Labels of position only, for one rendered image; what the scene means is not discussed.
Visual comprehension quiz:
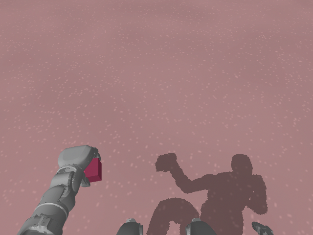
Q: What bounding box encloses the left robot arm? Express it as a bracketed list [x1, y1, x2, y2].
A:
[17, 164, 83, 235]

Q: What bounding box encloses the small box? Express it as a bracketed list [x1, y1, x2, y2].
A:
[84, 158, 102, 183]

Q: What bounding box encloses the right robot hand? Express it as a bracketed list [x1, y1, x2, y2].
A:
[252, 222, 274, 235]

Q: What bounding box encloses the left robot hand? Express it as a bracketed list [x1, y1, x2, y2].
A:
[58, 145, 101, 187]

